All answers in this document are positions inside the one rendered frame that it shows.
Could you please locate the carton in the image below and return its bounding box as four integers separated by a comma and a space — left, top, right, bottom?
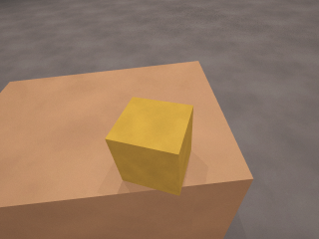
105, 97, 193, 196

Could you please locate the pedestal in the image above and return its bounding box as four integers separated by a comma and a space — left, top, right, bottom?
0, 61, 254, 239

